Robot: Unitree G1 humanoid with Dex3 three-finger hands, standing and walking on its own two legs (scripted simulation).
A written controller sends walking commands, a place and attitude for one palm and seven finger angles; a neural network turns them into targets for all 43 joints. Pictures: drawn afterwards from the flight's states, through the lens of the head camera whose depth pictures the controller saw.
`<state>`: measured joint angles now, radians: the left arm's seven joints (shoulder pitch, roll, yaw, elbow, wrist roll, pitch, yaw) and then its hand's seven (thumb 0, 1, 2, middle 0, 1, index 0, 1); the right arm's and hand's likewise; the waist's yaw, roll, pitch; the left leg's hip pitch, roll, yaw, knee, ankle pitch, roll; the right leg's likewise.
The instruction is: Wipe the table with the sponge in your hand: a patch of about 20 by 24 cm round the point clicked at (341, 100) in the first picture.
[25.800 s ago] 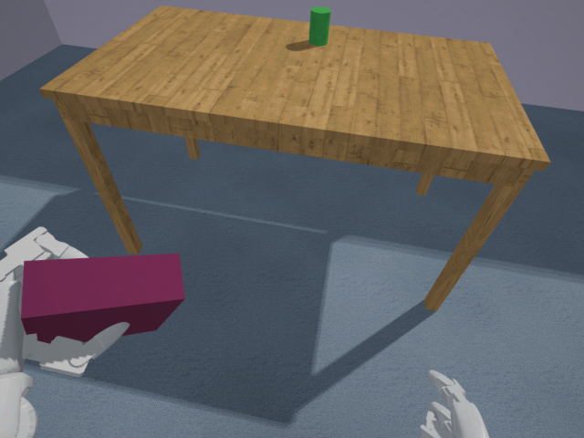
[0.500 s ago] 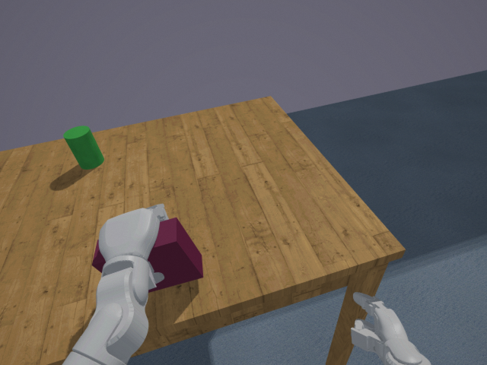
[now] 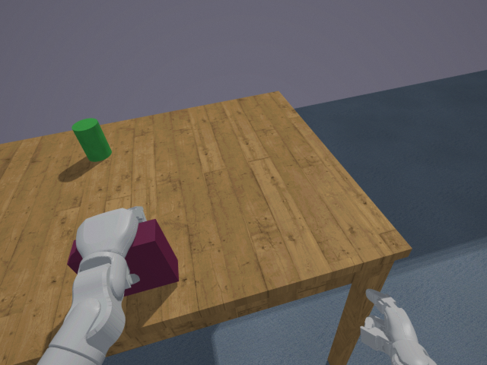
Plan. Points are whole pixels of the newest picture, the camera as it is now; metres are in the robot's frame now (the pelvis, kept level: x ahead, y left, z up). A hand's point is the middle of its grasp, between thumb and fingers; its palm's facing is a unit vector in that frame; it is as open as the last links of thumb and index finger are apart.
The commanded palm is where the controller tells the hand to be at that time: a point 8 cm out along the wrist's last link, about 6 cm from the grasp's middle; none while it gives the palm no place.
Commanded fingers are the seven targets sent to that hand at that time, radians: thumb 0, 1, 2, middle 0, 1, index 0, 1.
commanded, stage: wipe forward along the middle lane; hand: left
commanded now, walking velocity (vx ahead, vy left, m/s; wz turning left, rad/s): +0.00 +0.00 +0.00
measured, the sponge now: (134, 268) +0.26 +0.25 +0.03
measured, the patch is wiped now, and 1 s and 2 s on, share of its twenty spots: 1.00 1.00 1.00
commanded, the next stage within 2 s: slide back across to the first lane in 1.46 s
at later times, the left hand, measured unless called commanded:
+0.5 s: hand (125, 230) +0.31 +0.27 +0.07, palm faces -0.04 -0.06 -1.00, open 9.5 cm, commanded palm +0.29 +0.27 +0.10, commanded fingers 0.00 0.10 1.30 -1.20 -1.60 -1.20 -1.60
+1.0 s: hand (124, 210) +0.36 +0.29 +0.07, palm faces -0.07 -0.03 -1.00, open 9.5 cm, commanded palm +0.34 +0.30 +0.10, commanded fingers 0.00 0.10 1.30 -1.20 -1.60 -1.20 -1.60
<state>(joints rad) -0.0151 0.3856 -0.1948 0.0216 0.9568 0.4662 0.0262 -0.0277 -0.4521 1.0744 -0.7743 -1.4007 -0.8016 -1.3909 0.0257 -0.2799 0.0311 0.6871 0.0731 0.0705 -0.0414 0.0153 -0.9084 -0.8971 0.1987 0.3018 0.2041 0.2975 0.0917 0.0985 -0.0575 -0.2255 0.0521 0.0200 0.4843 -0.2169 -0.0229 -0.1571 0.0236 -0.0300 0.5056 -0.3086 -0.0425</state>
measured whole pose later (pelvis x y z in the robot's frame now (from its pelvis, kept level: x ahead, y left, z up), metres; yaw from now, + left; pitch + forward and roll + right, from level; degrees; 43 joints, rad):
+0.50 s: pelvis -0.02 +0.00 +0.00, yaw +1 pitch +1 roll +0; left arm -0.33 0.38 -0.16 0.43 0.98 0.34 0.04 -0.01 -0.51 1.11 -0.81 -1.39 -0.83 -1.35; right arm 0.11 -0.27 0.02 0.72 0.08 0.07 -0.07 0.01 -0.91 -0.90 0.20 0.30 0.21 0.30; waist 0.07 0.09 -0.08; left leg -0.32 0.05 0.00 0.50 -0.19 -0.01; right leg -0.25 0.02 -0.05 0.52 -0.29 -0.04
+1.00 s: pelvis -0.02 +0.01 +0.00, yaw +1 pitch +4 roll -1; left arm -0.55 0.44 -0.09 0.75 1.00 0.23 0.09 0.01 -0.52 1.12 -0.82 -1.37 -0.84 -1.36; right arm 0.18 -0.28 0.00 0.73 0.09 0.09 -0.07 0.01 -0.91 -0.90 0.20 0.30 0.20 0.30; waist 0.02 0.07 -0.09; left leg -0.42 0.05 0.00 0.53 -0.19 -0.01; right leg -0.34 0.02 -0.04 0.54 -0.28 -0.03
